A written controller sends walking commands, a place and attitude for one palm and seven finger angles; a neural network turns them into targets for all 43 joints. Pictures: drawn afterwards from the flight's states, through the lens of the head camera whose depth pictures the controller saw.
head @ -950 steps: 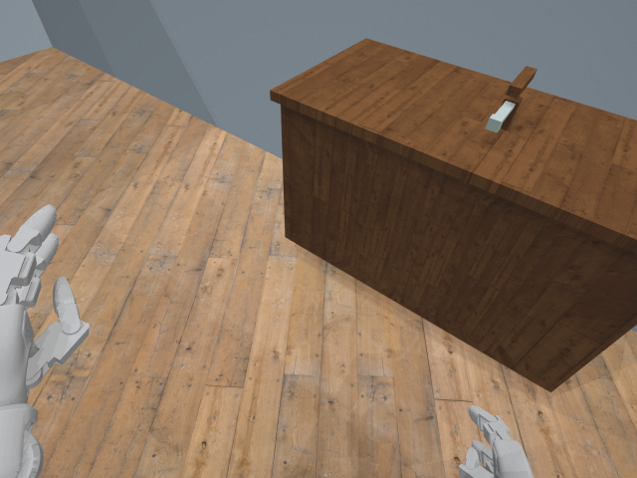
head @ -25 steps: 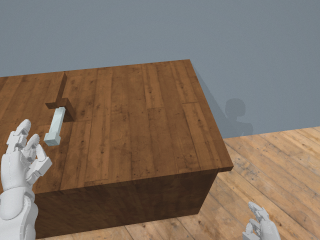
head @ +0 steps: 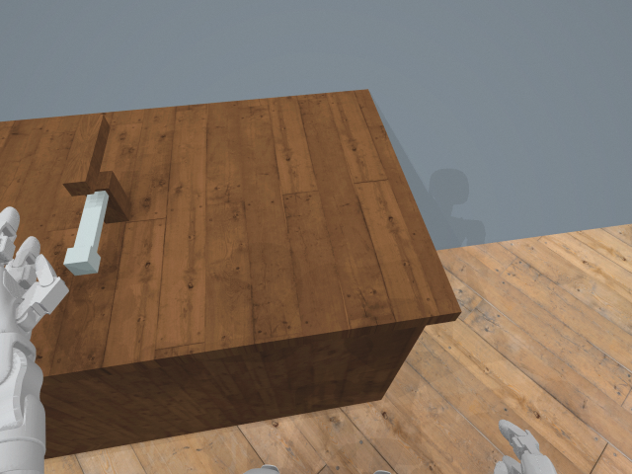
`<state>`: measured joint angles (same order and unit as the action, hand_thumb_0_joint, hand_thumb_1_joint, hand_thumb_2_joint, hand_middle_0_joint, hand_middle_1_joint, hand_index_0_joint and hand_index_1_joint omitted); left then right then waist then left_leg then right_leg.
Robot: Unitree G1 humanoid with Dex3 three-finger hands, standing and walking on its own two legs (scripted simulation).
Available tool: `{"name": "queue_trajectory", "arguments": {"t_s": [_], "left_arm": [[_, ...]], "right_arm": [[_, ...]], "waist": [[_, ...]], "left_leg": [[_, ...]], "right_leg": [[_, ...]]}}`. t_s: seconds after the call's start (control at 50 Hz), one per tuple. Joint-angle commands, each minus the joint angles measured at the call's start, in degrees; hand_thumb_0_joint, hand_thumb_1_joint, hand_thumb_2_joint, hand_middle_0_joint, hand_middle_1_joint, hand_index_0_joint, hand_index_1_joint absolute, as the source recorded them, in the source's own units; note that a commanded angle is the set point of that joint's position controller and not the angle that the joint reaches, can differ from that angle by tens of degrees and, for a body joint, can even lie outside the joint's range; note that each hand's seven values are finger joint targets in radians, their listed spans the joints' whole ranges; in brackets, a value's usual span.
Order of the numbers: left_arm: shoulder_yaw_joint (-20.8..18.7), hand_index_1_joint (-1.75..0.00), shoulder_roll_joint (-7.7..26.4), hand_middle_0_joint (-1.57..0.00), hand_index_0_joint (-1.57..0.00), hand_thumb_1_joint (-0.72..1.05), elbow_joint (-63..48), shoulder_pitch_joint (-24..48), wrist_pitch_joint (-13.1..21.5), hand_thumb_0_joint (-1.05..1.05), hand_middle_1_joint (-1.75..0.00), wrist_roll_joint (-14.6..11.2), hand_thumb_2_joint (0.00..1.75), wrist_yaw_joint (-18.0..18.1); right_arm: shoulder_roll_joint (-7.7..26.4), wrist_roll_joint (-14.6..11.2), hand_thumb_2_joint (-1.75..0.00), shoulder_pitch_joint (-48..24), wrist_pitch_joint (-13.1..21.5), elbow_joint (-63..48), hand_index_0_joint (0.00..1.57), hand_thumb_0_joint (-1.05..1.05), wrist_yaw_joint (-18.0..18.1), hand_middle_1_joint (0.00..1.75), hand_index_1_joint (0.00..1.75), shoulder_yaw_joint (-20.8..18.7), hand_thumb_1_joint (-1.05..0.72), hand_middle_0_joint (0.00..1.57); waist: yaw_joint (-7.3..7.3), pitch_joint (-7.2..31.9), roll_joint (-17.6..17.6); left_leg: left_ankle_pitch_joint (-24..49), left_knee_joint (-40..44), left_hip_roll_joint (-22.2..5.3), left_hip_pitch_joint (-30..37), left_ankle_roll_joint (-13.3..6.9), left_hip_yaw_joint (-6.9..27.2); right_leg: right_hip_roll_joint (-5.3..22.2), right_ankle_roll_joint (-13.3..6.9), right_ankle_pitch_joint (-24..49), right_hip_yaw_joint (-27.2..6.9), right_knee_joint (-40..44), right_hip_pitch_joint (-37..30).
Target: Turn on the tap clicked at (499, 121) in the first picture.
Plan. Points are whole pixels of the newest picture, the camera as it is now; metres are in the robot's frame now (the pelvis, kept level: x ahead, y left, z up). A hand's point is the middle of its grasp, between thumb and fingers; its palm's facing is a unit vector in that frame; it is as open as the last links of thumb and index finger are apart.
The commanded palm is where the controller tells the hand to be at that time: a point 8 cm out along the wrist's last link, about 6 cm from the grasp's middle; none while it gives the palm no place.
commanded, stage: reach beside the lever's end, fingers flat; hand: left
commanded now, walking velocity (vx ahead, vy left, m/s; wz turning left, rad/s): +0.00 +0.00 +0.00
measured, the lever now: (82, 260) +0.35 +0.33 +0.06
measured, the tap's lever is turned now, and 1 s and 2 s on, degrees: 0 2 26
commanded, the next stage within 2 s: push the lever round in 0.50 s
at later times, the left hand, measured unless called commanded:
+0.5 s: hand (56, 290) +0.31 +0.35 +0.05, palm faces +0.45 -0.88 -0.11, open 7.8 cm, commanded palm +0.27 +0.38 +0.05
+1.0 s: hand (78, 285) +0.32 +0.32 +0.05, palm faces +0.45 -0.89 -0.10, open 7.7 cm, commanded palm +0.28 +0.35 +0.05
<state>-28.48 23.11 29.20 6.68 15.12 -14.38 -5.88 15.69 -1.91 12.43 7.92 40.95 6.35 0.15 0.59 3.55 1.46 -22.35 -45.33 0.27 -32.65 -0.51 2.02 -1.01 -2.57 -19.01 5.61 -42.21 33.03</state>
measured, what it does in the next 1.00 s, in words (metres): stands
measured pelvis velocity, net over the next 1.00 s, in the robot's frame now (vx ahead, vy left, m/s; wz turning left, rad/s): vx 0.00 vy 0.02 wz -0.01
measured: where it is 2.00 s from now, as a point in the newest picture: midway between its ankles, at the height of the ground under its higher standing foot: outside the picture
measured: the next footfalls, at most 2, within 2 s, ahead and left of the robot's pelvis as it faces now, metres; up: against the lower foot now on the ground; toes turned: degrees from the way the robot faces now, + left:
none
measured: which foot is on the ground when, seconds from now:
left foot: down 0.00-1.00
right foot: down 0.00-1.00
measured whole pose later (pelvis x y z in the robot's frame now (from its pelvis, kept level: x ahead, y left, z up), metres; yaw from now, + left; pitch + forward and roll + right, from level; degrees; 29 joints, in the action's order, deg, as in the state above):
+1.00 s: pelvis +0.00 +0.02 -0.01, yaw -1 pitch +11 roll -2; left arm -25.6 19.9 27.1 5.3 17.4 -12.6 -1.8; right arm 14.3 -1.1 13.7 5.4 38.8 5.0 0.4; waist -0.1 5.5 1.3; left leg -23.9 -48.4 0.6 -35.9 -1.5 1.2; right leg -0.7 -1.5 -19.8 4.8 -44.4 36.1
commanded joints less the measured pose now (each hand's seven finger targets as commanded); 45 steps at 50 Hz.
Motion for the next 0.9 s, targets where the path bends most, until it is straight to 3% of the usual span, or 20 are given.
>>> {"name": "queue_trajectory", "arguments": {"t_s": [0.0,0.06,0.08,0.12,0.18,0.2,0.24,0.38,0.4,0.48,0.54,0.58,0.6,0.64,0.68,0.74,0.78,0.82,0.86,0.88], "left_arm": [[-5.32,-0.15,17.84,-0.15,-0.15,0.9,-10.0,11.83,5.1,0.0,-0.15,-0.09,0.9,-0.72],[-6.68,-0.15,19.33,-0.15,-0.15,0.9,-7.33,13.26,4.91,0.0,-0.15,-0.38,0.9,-1.1],[-8.05,-0.15,21.06,-0.15,-0.15,0.9,-6.67,13.68,5.22,0.0,-0.15,0.32,0.9,-0.78],[-6.8,-0.15,19.71,-0.15,-0.15,0.9,-7.07,14.16,5.62,0.0,-0.15,0.16,0.9,-1.11],[-7.82,-0.15,20.23,-0.15,-0.15,0.9,-8.83,10.77,6.74,0.0,-0.15,0.5,0.9,-1.09],[-6.16,-0.15,18.49,-0.15,-0.15,0.9,-9.67,11.99,7.01,0.0,-0.15,0.31,0.9,-1.17],[-6.84,-0.15,17.93,-0.15,-0.15,0.9,-9.62,8.83,7.11,0.0,-0.15,-0.42,0.9,-1.32],[-7.61,-0.15,18.54,-0.15,-0.15,0.9,-12.24,8.81,7.76,0.0,-0.15,-0.08,0.9,-0.45],[-5.34,-0.15,16.05,-0.15,-0.15,0.9,-13.22,9.01,7.94,0.0,-0.15,-0.12,0.9,-0.42],[-6.91,-0.15,17.51,-0.15,-0.15,0.9,-12.0,9.23,8.33,0.0,-0.15,-0.16,0.9,-0.08],[-4.24,-0.15,15.74,-0.15,-0.15,0.9,-11.29,12.68,7.74,0.0,-0.15,-0.38,0.9,-1.03],[-6.24,-0.15,18.5,-0.15,-0.15,0.9,-10.14,12.84,7.35,0.0,-0.15,0.28,0.9,-0.79],[-3.56,-0.15,15.94,-0.15,-0.15,0.9,-10.99,14.58,7.24,0.0,-0.15,0.22,0.9,-1.03],[-3.1,-0.15,15.73,-0.15,-0.15,0.9,-12.43,14.27,7.29,0.0,-0.15,0.2,0.9,-0.87],[-1.61,-0.15,13.92,-0.15,-0.15,0.9,-12.95,14.63,7.14,0.0,-0.15,0.69,0.9,-0.05],[-1.22,-0.15,12.93,-0.15,-0.15,0.9,-11.36,12.4,6.11,0.0,-0.15,0.51,0.9,0.92],[-2.53,-0.15,13.67,-0.15,-0.15,0.9,-11.72,9.75,5.81,0.0,-0.15,0.98,0.9,2.01],[-1.72,-0.15,12.66,-0.15,-0.15,0.9,-14.09,9.34,5.8,0.0,-0.15,1.18,0.9,2.94],[-1.35,-0.15,12.03,-0.15,-0.15,0.9,-14.05,9.17,5.68,0.0,-0.15,1.29,0.9,3.57],[-2.58,-0.15,13.57,-0.15,-0.15,0.9,-13.66,9.67,5.94,0.0,-0.15,2.02,0.9,4.21]], "right_arm": [[8.38,-0.22,-0.9,0.16,1.46,-6.99,0.2,0.0,0.42,0.3,0.3,-3.0,-0.9,0.2],[8.78,0.01,-0.9,0.77,0.79,-7.22,0.2,0.0,0.37,0.3,0.3,-2.97,-0.9,0.2],[8.69,-0.14,-0.9,0.87,0.47,-6.82,0.2,0.0,0.38,0.3,0.3,-3.02,-0.9,0.2],[8.77,0.09,-0.9,1.43,0.25,-7.45,0.2,0.0,0.13,0.3,0.3,-3.13,-0.9,0.2],[8.67,0.27,-0.9,1.74,0.04,-7.82,0.2,0.0,-0.21,0.3,0.3,-3.3,-0.9,0.2],[8.6,0.29,-0.9,2.13,-0.06,-7.82,0.2,0.0,-0.37,0.3,0.3,-3.3,-0.9,0.2],[8.76,0.43,-0.9,2.3,-0.11,-8.12,0.2,0.0,-0.5,0.3,0.3,-3.6,-0.9,0.2],[8.4,0.17,-0.9,1.85,-0.24,-7.66,0.2,0.0,-0.27,0.3,0.3,-3.58,-0.9,0.2],[8.25,0.39,-0.9,1.84,-0.13,-7.92,0.2,0.0,-0.34,0.3,0.3,-3.55,-0.9,0.2],[8.43,0.32,-0.9,1.3,-0.04,-7.23,0.2,0.0,0.02,0.3,0.3,-3.47,-0.9,0.2],[8.37,0.29,-0.9,0.8,0.11,-7.5,0.2,0.0,0.28,0.3,0.3,-3.12,-0.9,0.2],[8.43,0.08,-0.9,0.73,-0.1,-7.31,0.2,0.0,0.56,0.3,0.3,-2.97,-0.9,0.2],[8.28,0.19,-0.9,0.79,-0.1,-7.8,0.2,0.0,0.5,0.3,0.3,-2.78,-0.9,0.2],[8.34,0.29,-0.9,0.82,0.19,-8.14,0.2,0.0,0.5,0.3,0.3,-2.87,-0.9,0.2],[8.04,0.32,-0.9,0.89,0.37,-7.92,0.2,0.0,0.39,0.3,0.3,-2.85,-0.9,0.2],[8.3,0.3,-0.9,1.2,0.21,-8.29,0.2,0.0,0.07,0.3,0.3,-3.0,-0.9,0.2],[8.07,0.27,-0.9,1.11,-0.11,-8.36,0.2,0.0,-0.14,0.3,0.3,-2.96,-0.9,0.2],[7.84,0.44,-0.9,1.04,-0.3,-9.12,0.2,0.0,-0.49,0.3,0.3,-3.07,-0.9,0.2],[7.79,0.49,-0.9,0.98,-0.39,-8.99,0.2,0.0,-0.67,0.3,0.3,-3.05,-0.9,0.2],[7.73,0.27,-0.9,0.88,-0.64,-8.47,0.2,0.0,-0.57,0.3,0.3,-2.99,-0.9,0.2]], "waist": [[-0.19,16.48,2.85],[-0.21,15.92,1.71],[0.08,15.96,3.73],[-0.39,17.08,2.39],[0.82,18.56,6.03],[-0.32,18.67,4.66],[0.31,19.21,3.17],[0.13,16.61,5.29],[-0.46,16.81,5.5],[-0.35,15.42,4.33],[-1.3,15.68,4.49],[-0.71,14.78,5.67],[-1.52,15.09,5.75],[-0.92,17.7,6.32],[-1.0,17.46,7.38],[-1.04,17.1,2.97],[0.27,17.06,4.59],[0.2,18.61,4.14],[-0.36,17.01,3.73],[-0.31,15.78,3.67]], "left_leg": [[15.85,5.2,0.03,3.33,-1.35,0.78],[15.48,4.56,0.13,1.23,-1.37,0.78],[15.75,4.41,-0.08,1.36,-1.24,0.79],[15.85,4.19,-0.12,1.39,-1.29,0.73],[18.36,4.08,-0.26,2.88,-1.02,0.99],[18.75,3.93,-0.39,3.6,-1.0,0.95],[19.74,3.82,-0.41,3.21,-0.94,1.02],[19.07,4.31,-0.84,3.59,-0.19,1.68],[18.91,4.43,-0.75,4.29,-0.08,1.64],[16.66,4.19,-0.74,2.99,-0.08,1.84],[14.18,4.09,-0.53,2.77,-0.16,1.79],[13.35,4.3,-0.67,2.28,0.02,2.24],[13.52,4.27,-0.51,2.92,-0.03,2.07],[15.05,4.26,-0.68,4.3,0.48,2.57],[16.6,4.29,-0.94,5.74,1.12,3.14],[16.95,4.26,-1.0,4.5,1.19,2.97],[18.53,4.54,-0.95,4.52,1.38,2.77],[20.36,4.49,-0.89,4.95,1.49,2.45],[19.59,4.3,-0.91,4.34,1.4,2.2],[18.8,4.43,-1.09,3.73,1.21,2.26]], "right_leg": [[0.91,1.36,12.69,-4.34,3.84,-11.09],[0.84,1.53,12.68,-4.36,3.27,-10.29],[0.81,1.35,12.44,-4.39,3.04,-9.95],[0.69,1.47,12.65,-4.29,2.73,-9.78],[0.49,1.05,13.59,-4.2,2.16,-10.2],[0.35,1.21,13.86,-3.91,2.03,-9.23],[0.2,1.28,14.72,-3.79,1.85,-9.85],[0.07,1.0,11.85,-3.31,1.87,-7.55],[0.06,1.08,11.43,-3.14,1.86,-6.86],[0.05,0.98,9.81,-3.16,1.92,-6.18],[0.14,1.09,8.07,-3.15,1.78,-4.88],[0.12,0.82,6.63,-3.12,1.9,-4.45],[0.21,0.94,7.05,-3.08,1.78,-4.1],[0.08,0.76,7.43,-2.88,1.42,-4.66],[0.03,0.7,7.72,-2.62,1.37,-3.9],[-0.06,0.94,8.66,-2.25,1.32,-4.39],[0.05,0.82,9.77,-2.42,1.39,-5.82],[0.07,0.94,11.35,-2.48,1.15,-6.91],[0.01,1.03,11.15,-2.49,1.39,-6.14],[0.02,0.93,10.66,-2.71,1.65,-6.25]]}}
